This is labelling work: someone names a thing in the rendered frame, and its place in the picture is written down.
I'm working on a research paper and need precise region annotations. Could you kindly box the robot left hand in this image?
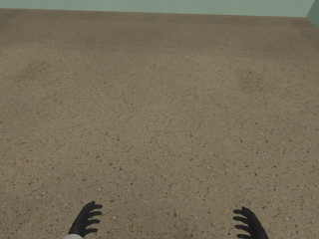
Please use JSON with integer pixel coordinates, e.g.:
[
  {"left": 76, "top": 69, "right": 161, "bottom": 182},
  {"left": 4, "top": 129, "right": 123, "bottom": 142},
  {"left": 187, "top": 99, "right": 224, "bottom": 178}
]
[{"left": 68, "top": 201, "right": 103, "bottom": 238}]

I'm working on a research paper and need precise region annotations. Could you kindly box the robot right hand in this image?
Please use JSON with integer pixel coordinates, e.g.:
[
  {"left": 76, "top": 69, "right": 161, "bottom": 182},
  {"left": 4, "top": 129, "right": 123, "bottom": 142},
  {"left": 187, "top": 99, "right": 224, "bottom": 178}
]
[{"left": 233, "top": 206, "right": 269, "bottom": 239}]

